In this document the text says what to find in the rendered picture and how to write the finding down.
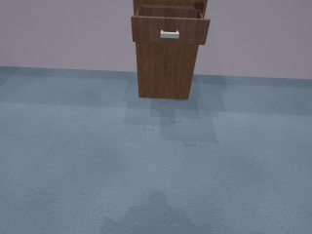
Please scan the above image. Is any drawer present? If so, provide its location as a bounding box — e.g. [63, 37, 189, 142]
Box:
[131, 7, 211, 45]

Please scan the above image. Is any cabinet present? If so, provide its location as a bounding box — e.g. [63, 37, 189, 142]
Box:
[133, 0, 208, 99]

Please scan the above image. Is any handle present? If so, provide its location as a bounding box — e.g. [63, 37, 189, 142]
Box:
[160, 30, 179, 39]

